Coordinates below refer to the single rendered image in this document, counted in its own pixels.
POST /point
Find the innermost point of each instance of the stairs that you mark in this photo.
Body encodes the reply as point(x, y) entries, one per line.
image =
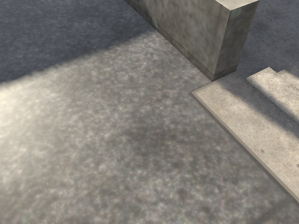
point(282, 88)

